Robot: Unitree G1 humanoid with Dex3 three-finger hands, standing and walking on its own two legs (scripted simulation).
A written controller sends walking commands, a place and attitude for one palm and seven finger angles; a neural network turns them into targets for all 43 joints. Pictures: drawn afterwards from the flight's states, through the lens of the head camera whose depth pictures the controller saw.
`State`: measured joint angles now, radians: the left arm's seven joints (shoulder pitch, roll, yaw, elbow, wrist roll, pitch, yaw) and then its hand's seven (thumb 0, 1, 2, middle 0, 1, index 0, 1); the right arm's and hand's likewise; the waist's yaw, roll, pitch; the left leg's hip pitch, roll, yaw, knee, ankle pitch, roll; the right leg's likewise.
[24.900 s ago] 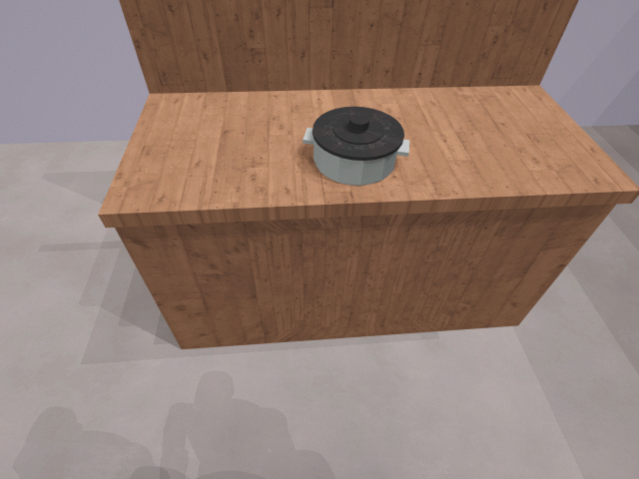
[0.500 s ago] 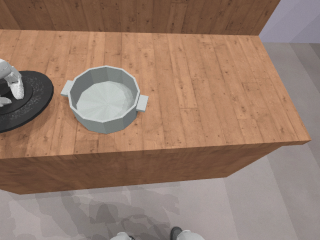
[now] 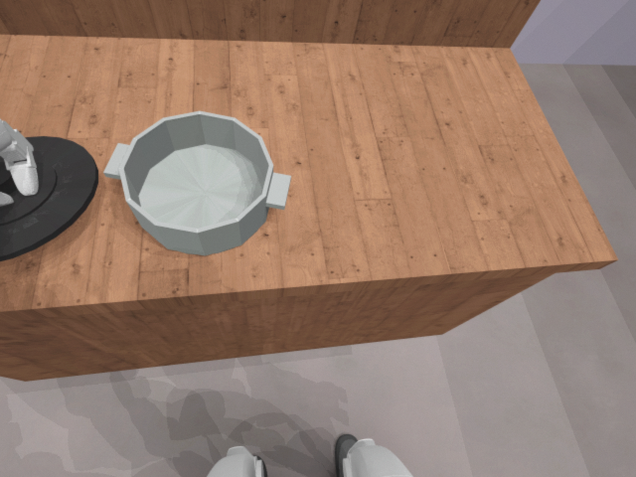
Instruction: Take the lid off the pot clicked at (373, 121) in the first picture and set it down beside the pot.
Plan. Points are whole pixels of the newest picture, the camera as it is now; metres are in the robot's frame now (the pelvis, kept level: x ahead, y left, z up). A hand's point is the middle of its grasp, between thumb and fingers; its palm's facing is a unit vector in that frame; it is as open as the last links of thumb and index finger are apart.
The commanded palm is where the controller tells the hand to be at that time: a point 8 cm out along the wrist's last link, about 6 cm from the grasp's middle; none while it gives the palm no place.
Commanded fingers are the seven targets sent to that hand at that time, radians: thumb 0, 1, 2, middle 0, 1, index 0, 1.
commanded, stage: lower the lid onto the table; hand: left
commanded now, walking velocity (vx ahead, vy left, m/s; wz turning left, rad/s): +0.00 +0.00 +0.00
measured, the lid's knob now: out of the picture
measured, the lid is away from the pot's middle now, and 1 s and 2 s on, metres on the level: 0.23 0.23 0.23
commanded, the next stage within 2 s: open the fingers wide in 0.58 s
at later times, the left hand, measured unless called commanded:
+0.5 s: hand (7, 190) +0.47 +0.35 +0.01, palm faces -0.51 -0.12 -0.85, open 5.1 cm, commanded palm +0.53 +0.34 +0.05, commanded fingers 0.00 0.71 0.95 -0.72 -1.11 -0.95 -1.16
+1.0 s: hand (13, 205) +0.45 +0.34 +0.00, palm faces -0.49 -0.13 -0.86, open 5.1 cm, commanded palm +0.49 +0.34 +0.04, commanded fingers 0.00 0.46 0.69 -0.53 -1.07 -0.66 -1.10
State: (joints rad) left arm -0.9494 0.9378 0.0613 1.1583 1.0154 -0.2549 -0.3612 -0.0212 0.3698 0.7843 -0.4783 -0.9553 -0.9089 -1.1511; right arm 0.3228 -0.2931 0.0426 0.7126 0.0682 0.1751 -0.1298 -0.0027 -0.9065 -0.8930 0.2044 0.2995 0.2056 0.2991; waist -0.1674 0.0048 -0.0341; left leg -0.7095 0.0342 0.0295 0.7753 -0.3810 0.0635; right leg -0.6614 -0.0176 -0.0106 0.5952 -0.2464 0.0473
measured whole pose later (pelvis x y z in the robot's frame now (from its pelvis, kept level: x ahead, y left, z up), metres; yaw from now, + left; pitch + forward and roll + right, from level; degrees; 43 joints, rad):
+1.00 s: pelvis -0.01 +0.00 -0.02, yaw +0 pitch +21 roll -5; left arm -0.94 0.89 0.06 1.16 1.04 -0.21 -0.27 -0.02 0.44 0.74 -0.39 -0.98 -0.87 -1.15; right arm 0.32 -0.27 0.04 0.66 0.07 0.24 -0.09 0.00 -0.91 -0.89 0.20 0.30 0.21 0.30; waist -0.17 0.02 -0.06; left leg -0.84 0.04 0.02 0.90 -0.42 0.07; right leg -0.79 -0.01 0.00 0.72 -0.29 0.04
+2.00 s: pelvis -0.01 -0.01 -0.02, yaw +0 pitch +21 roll -5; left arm -0.93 0.92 0.08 1.13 1.02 -0.24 -0.31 0.00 0.16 0.31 -0.26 -1.02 -0.28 -1.02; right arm 0.31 -0.28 0.04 0.67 0.07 0.24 -0.11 0.00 -0.91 -0.89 0.20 0.30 0.20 0.30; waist -0.16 0.02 -0.05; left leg -0.86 0.05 0.00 0.92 -0.42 0.05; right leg -0.81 0.00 -0.01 0.75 -0.30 0.05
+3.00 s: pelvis +0.00 +0.00 +0.01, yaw +1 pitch +13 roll -4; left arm -0.98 0.90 0.02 1.09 0.96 -0.19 -0.41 0.00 0.16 0.30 -0.27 -1.03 -0.28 -1.02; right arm 0.31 -0.29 0.03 0.69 0.10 0.20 -0.09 0.00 -0.91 -0.89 0.20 0.30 0.20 0.30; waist -0.11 0.02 -0.05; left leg -0.57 0.01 0.02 0.69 -0.35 0.07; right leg -0.52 -0.03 0.00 0.51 -0.22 0.04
